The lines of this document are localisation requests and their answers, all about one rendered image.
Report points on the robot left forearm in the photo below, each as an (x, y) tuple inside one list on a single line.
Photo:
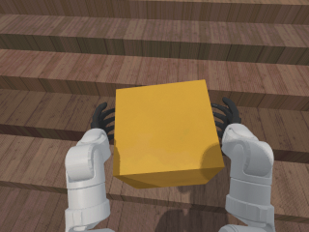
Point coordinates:
[(85, 177)]

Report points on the left robot hand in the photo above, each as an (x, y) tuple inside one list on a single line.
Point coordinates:
[(98, 121)]

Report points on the right robot hand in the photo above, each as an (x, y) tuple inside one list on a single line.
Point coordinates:
[(232, 115)]

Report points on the robot right forearm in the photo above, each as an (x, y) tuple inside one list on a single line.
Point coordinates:
[(251, 177)]

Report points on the carton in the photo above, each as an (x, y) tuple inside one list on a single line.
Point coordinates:
[(165, 136)]

